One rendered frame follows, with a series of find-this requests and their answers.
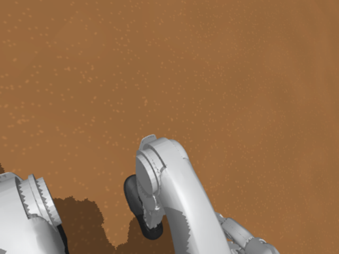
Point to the right robot arm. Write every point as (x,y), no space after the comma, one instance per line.
(259,246)

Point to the right robot foot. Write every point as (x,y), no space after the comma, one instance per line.
(135,204)

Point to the right robot hand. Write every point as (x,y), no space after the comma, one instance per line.
(235,232)

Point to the left robot foot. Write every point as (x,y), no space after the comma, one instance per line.
(64,238)

